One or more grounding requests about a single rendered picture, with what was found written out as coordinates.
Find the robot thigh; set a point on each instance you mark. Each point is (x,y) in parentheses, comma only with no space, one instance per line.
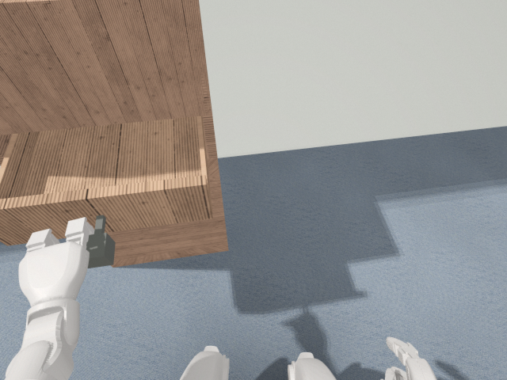
(309,369)
(207,365)

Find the drawer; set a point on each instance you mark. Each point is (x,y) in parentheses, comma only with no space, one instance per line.
(137,175)

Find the left robot forearm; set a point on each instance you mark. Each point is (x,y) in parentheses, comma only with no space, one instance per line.
(51,335)

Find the robot right hand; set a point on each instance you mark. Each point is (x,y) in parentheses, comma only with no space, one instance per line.
(416,368)

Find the cabinet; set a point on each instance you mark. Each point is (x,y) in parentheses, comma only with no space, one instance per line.
(83,63)

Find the robot left hand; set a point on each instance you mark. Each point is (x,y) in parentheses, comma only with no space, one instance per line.
(51,269)

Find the left robot thigh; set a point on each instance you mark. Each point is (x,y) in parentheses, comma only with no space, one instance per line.
(207,365)

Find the handle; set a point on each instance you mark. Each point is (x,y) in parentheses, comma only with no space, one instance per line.
(100,245)

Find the right robot thigh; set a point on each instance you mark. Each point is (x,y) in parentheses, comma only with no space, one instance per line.
(309,369)

